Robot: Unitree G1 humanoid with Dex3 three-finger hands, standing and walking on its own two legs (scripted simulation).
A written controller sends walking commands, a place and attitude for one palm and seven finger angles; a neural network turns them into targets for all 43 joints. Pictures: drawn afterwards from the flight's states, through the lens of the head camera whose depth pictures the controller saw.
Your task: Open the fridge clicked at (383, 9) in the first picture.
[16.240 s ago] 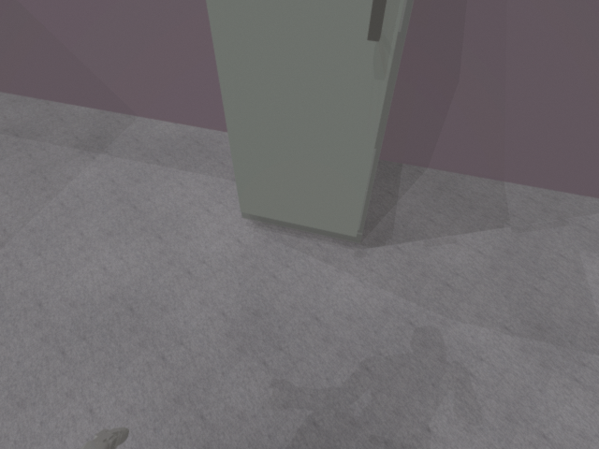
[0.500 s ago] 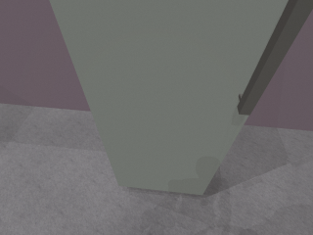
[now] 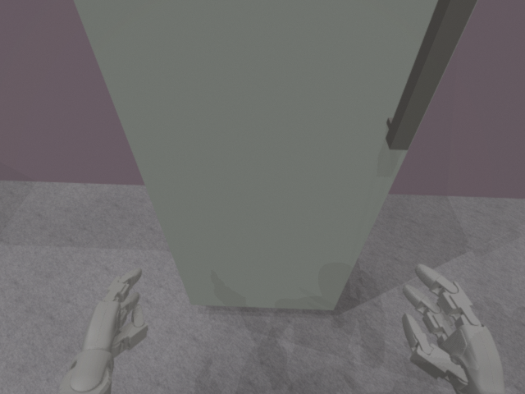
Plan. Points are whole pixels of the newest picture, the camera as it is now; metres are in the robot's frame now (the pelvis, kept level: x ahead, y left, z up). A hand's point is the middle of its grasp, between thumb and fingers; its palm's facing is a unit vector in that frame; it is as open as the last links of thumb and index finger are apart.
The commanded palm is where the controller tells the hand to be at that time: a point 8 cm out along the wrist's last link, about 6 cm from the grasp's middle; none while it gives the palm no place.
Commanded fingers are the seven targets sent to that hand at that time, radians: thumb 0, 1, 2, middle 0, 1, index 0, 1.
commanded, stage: raise the hand to about handle height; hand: right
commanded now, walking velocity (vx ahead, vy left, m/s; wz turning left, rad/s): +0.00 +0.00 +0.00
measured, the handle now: (429, 45) +0.48 -0.18 +0.30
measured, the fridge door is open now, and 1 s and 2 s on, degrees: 0 0 0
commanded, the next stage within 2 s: move the hooked fingers beside the handle in 1.72 s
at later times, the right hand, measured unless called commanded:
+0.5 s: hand (499, 277) +0.24 -0.25 +0.15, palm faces +0.06 +1.00 -0.07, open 11.3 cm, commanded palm +0.20 -0.29 +0.17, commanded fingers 0.00 0.15 -0.45 0.28 0.98 0.28 0.98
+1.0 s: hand out of the picture +0.27 -0.30 +0.26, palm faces +0.10 +0.99 -0.11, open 13.8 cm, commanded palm +0.23 -0.33 +0.27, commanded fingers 0.00 0.50 -0.30 0.30 1.20 0.30 1.20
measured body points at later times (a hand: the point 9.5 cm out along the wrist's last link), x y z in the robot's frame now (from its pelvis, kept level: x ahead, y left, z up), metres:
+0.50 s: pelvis +0.01 -0.01 +0.03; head +0.01 +0.00 +0.48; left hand +0.17 +0.21 -0.05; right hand +0.23 -0.30 +0.16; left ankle +0.01 +0.10 -0.70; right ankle +0.01 -0.12 -0.70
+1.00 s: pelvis +0.01 -0.02 +0.04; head -0.02 +0.00 +0.49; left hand +0.24 +0.17 -0.01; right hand +0.25 -0.35 +0.27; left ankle +0.01 +0.10 -0.70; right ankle +0.01 -0.12 -0.70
